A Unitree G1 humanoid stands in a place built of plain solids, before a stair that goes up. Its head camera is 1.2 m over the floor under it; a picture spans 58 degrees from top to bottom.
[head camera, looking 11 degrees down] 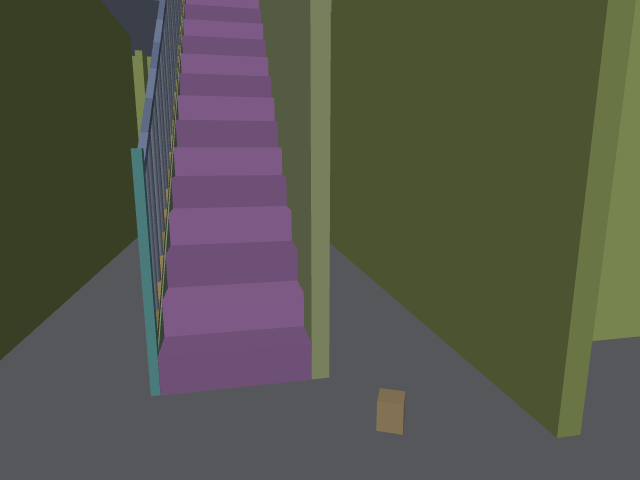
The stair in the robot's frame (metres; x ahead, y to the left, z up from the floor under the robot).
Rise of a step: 0.21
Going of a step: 0.24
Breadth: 0.78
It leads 12 degrees to the left of straight ahead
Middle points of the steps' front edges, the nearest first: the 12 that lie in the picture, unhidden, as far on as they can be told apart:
2.10 0.43 0.21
2.33 0.50 0.42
2.57 0.53 0.63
2.80 0.58 0.84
3.03 0.62 1.05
3.27 0.67 1.26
3.50 0.72 1.47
3.74 0.77 1.68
3.97 0.82 1.89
4.21 0.87 2.10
4.44 0.92 2.31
4.68 0.97 2.52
